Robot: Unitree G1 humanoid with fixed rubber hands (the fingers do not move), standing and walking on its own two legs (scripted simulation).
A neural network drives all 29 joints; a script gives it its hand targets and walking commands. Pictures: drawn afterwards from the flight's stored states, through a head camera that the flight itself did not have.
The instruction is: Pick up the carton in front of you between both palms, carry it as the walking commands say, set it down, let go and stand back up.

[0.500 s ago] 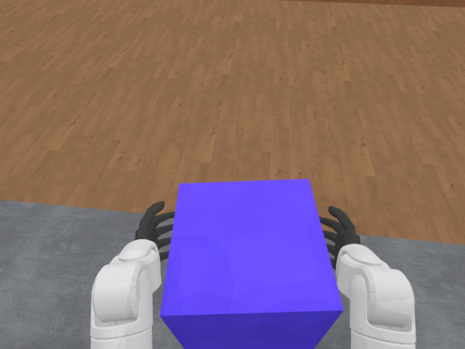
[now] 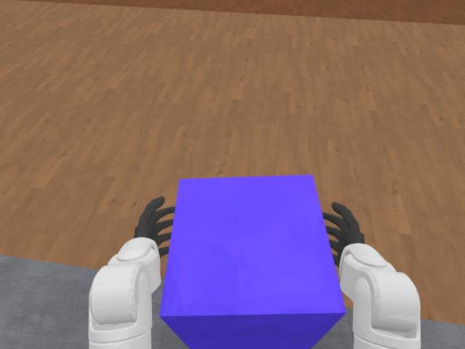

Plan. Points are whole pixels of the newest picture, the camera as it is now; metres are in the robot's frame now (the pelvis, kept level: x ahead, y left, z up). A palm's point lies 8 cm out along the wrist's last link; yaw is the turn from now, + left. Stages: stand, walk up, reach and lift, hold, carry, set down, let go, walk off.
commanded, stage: carry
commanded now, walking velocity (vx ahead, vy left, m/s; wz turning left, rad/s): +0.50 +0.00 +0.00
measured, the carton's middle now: (248, 269) +0.27 -0.01 +0.03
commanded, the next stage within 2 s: none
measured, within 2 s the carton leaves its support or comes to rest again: neither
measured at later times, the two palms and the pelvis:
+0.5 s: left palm (189, 96) +0.64 +0.13 +0.15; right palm (316, 102) +0.64 -0.17 +0.14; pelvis +0.33 -0.02 +0.00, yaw +1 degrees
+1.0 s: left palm (200, 33) +1.07 +0.14 +0.16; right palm (288, 34) +1.06 -0.15 +0.16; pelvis +0.66 +0.00 +0.01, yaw -1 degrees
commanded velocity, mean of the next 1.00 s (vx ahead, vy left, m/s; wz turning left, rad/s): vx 0.50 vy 0.00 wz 0.00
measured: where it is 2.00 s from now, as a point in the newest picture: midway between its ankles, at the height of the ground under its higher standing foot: (235, 162)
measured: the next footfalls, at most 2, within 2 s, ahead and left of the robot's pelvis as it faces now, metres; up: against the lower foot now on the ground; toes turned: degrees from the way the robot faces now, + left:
right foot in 0.48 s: +0.49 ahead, -0.11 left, +0.00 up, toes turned -11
left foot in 0.92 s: +0.79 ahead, +0.08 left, +0.02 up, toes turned +6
